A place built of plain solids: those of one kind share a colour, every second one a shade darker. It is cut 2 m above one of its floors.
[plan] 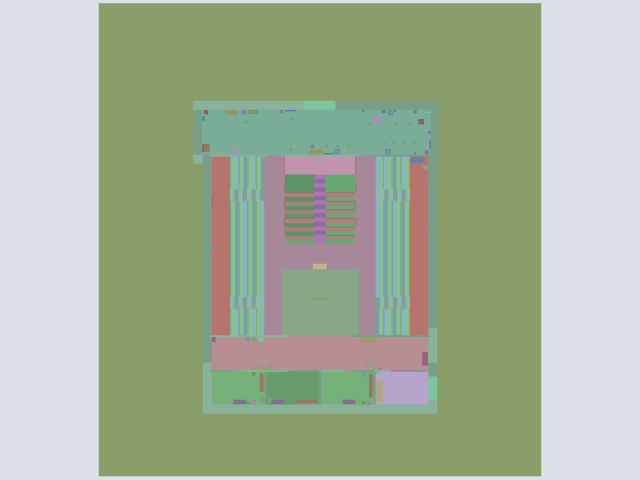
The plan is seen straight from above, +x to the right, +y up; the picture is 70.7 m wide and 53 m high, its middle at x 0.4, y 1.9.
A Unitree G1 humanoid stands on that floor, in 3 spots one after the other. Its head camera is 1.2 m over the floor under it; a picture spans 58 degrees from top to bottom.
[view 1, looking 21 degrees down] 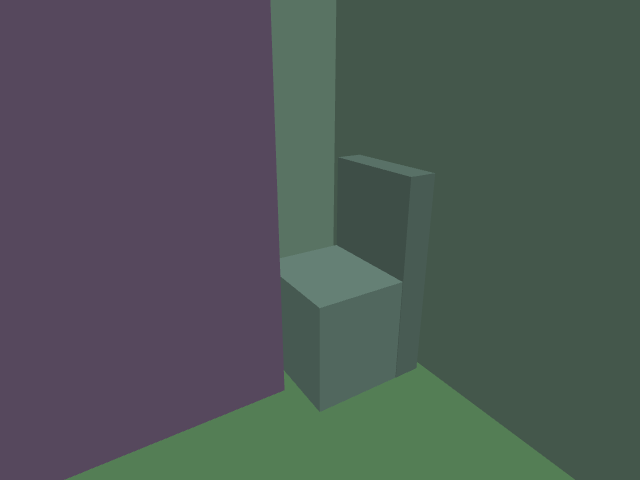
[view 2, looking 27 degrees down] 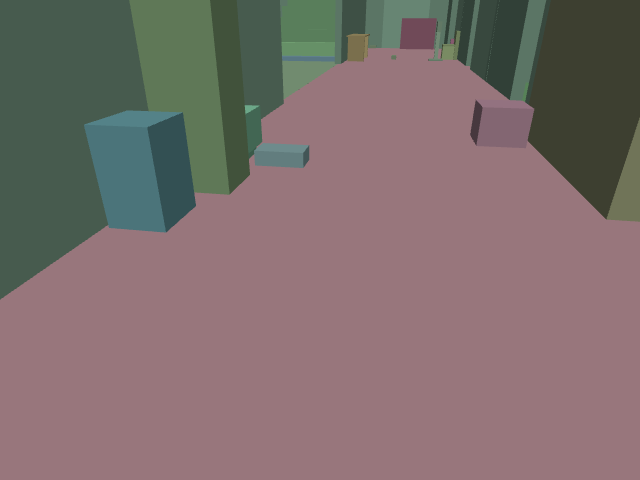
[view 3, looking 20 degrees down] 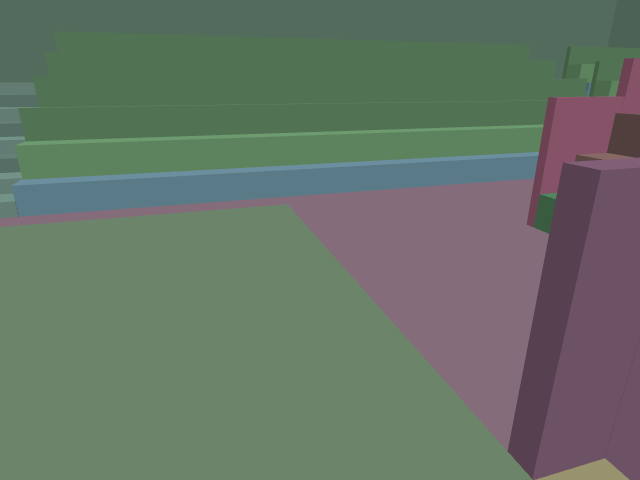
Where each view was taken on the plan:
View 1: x -4.30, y -14.46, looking -122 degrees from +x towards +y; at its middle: wall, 2.29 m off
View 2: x -10.05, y -10.64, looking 10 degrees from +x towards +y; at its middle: floor_backstage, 2.64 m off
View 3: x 0.40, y -2.29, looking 163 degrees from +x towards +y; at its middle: floor_gangway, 4.68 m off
